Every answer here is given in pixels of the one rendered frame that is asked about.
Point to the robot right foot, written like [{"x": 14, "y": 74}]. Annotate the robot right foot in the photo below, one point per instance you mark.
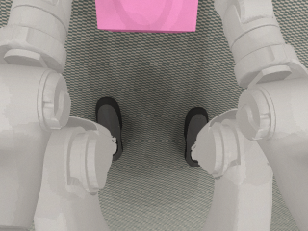
[{"x": 196, "y": 119}]

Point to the right robot upper arm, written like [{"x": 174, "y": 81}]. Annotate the right robot upper arm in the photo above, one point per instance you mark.
[{"x": 275, "y": 114}]

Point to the right robot forearm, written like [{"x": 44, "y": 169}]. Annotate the right robot forearm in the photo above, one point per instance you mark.
[{"x": 257, "y": 45}]

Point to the left robot shin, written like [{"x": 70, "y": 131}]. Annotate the left robot shin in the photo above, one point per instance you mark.
[{"x": 103, "y": 133}]

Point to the left robot forearm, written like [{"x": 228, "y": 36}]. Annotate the left robot forearm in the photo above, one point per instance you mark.
[{"x": 35, "y": 34}]

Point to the left robot upper arm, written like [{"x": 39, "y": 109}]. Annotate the left robot upper arm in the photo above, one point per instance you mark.
[{"x": 34, "y": 101}]

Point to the carton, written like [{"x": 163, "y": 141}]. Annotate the carton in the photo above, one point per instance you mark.
[{"x": 147, "y": 16}]

